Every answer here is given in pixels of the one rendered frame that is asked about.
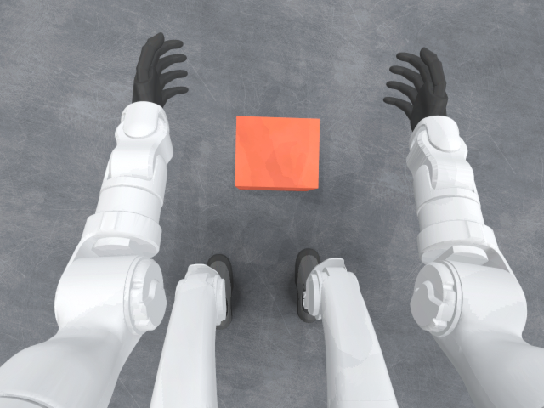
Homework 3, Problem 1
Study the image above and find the left robot forearm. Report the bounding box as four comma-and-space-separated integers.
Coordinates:
54, 101, 173, 325

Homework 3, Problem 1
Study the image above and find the right robot thigh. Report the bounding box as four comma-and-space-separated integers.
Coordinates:
309, 268, 399, 408

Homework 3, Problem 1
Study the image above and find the carton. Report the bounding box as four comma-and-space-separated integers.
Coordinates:
235, 116, 320, 191

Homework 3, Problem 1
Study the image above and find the robot left hand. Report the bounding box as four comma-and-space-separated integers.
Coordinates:
132, 32, 189, 109

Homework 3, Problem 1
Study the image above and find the right robot forearm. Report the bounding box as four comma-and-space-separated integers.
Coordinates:
406, 116, 527, 330

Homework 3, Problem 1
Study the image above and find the robot right hand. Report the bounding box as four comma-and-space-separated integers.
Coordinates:
383, 47, 448, 132

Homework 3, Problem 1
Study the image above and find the right robot upper arm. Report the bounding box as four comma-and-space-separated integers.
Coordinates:
410, 259, 544, 408

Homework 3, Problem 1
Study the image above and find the robot right foot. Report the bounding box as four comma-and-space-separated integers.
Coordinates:
295, 248, 320, 323

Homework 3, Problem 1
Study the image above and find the left robot upper arm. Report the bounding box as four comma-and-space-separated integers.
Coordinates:
0, 255, 167, 408

